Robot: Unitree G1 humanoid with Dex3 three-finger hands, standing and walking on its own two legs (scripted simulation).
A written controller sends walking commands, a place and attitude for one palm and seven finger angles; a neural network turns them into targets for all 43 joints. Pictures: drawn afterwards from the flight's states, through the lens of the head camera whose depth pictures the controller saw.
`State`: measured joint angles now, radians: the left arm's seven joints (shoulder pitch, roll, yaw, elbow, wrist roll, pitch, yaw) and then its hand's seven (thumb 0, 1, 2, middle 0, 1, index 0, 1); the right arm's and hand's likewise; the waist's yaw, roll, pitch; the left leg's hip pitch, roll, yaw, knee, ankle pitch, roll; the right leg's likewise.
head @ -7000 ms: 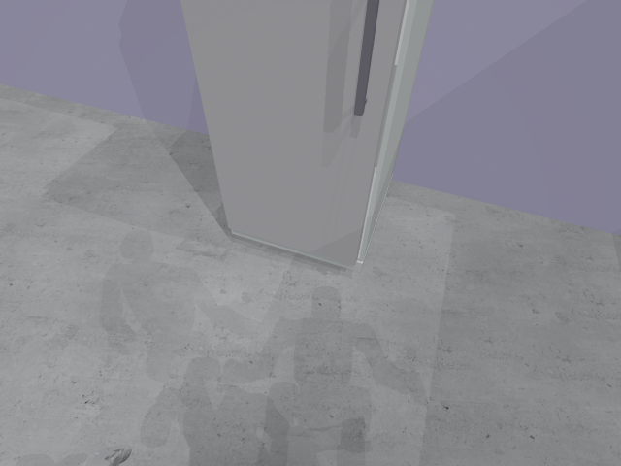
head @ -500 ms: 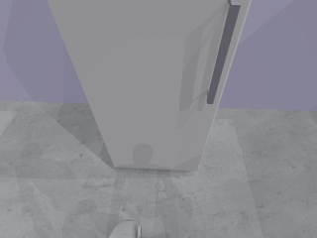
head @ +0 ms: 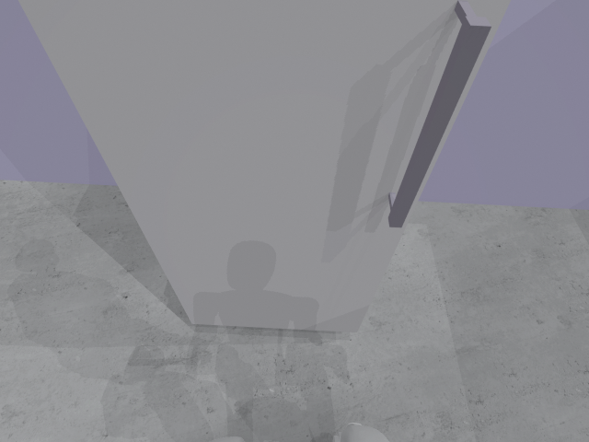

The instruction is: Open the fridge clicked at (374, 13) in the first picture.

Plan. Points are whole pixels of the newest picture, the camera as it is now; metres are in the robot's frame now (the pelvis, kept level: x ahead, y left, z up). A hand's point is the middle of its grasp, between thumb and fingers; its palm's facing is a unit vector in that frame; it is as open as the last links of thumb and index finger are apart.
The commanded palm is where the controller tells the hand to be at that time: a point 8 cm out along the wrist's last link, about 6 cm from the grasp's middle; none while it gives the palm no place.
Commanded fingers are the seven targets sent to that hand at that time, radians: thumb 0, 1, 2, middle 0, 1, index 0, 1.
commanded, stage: come to a stop and stand still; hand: right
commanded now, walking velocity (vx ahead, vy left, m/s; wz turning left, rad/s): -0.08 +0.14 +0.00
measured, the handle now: (422, 138) +0.48 -0.14 +0.16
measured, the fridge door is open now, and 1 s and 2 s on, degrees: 0 0 0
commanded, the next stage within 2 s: none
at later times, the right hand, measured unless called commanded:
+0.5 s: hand out of the picture -0.02 -0.22 -0.17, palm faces -0.02 +0.98 -0.19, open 7.4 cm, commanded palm none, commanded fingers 0.00 -0.90 -0.90 0.20 0.30 0.20 0.30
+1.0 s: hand out of the picture -0.09 -0.18 -0.17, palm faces +0.03 +0.98 -0.18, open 7.4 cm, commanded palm none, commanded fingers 0.00 -0.90 -0.90 0.20 0.30 0.20 0.30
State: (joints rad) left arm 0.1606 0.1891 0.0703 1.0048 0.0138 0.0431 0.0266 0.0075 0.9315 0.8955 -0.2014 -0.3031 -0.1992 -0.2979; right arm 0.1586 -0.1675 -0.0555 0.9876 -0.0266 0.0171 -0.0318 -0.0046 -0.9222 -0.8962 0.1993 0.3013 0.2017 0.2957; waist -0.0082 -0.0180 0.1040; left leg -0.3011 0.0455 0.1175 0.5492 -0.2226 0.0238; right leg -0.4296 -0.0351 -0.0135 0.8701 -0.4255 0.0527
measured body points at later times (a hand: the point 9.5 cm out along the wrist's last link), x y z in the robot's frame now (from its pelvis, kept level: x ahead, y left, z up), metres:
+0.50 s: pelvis -0.04 -0.02 +0.02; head -0.03 -0.05 +0.46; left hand -0.02 +0.22 -0.12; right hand -0.01 -0.27 -0.15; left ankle -0.11 +0.14 -0.68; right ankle +0.03 -0.13 -0.73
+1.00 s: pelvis -0.03 -0.03 +0.00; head -0.01 -0.01 +0.44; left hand -0.01 +0.21 -0.16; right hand -0.09 -0.23 -0.15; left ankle -0.11 +0.12 -0.73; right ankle -0.03 -0.16 -0.73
